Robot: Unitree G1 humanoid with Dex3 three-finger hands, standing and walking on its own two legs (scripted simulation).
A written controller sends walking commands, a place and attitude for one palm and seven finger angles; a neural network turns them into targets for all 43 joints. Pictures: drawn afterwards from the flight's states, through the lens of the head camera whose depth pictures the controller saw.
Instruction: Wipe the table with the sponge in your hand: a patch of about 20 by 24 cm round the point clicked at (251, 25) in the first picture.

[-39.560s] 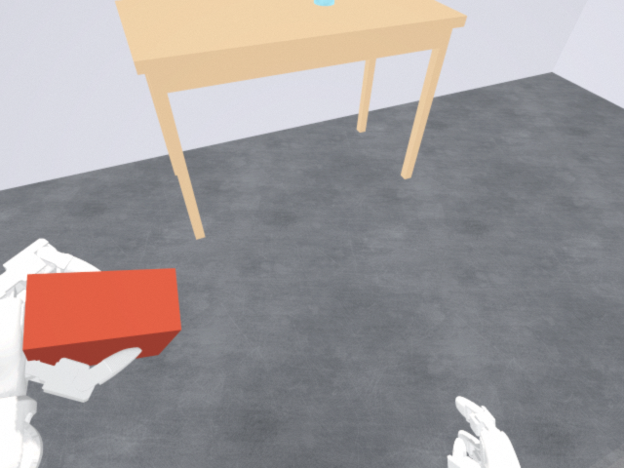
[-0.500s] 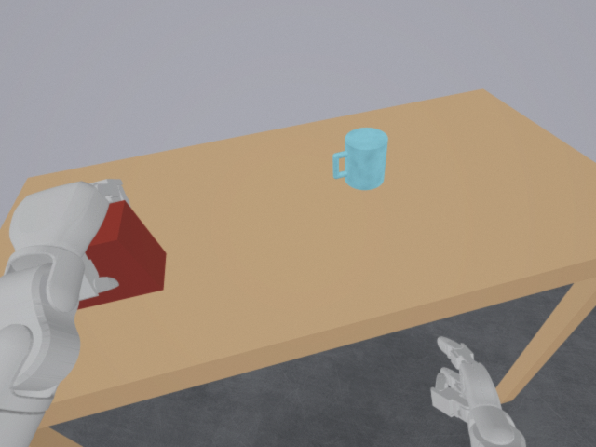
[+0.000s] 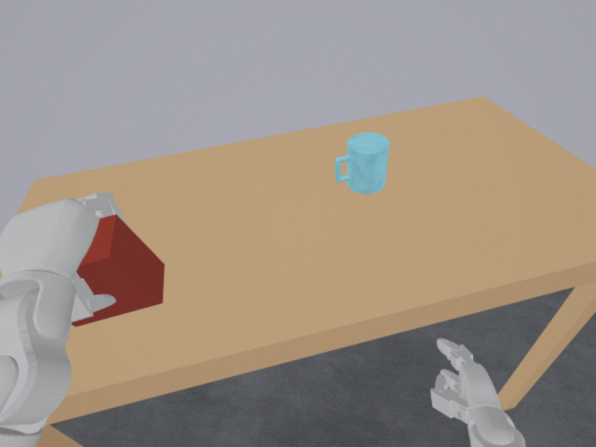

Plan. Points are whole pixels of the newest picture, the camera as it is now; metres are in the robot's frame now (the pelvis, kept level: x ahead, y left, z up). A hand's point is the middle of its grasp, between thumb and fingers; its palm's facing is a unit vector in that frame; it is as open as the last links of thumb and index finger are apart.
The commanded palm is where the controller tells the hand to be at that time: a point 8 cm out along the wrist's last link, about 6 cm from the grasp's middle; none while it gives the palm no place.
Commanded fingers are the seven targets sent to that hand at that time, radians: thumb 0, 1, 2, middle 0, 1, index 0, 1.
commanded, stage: bring the sponge back beside the body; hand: left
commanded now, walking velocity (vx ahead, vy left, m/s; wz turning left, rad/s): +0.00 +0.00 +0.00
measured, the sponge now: (104, 281) +0.23 +0.30 +0.14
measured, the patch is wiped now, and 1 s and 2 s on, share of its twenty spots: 1.00 1.00 1.00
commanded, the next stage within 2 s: step back with the hand held close in 0.92 s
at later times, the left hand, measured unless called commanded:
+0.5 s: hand (90, 281) +0.20 +0.27 +0.19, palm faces +0.23 -0.13 -0.96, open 9.8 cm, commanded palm +0.15 +0.27 +0.25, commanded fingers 0.00 0.10 1.30 -1.20 -1.60 -1.20 -1.60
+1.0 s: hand (93, 286) +0.19 +0.27 +0.18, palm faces +0.24 -0.14 -0.96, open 9.8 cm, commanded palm +0.15 +0.27 +0.25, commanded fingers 0.00 0.10 1.30 -1.20 -1.60 -1.20 -1.60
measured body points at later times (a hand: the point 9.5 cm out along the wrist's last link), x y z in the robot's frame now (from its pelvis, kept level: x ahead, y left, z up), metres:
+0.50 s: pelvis -0.01 +0.00 +0.00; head -0.04 -0.05 +0.44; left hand +0.18 +0.28 +0.24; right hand +0.26 -0.18 -0.06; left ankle -0.02 +0.12 -0.74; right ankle +0.07 -0.12 -0.74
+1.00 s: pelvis -0.01 -0.01 +0.00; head -0.05 -0.05 +0.44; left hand +0.18 +0.27 +0.24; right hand +0.26 -0.19 -0.06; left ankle -0.02 +0.12 -0.74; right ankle +0.07 -0.12 -0.74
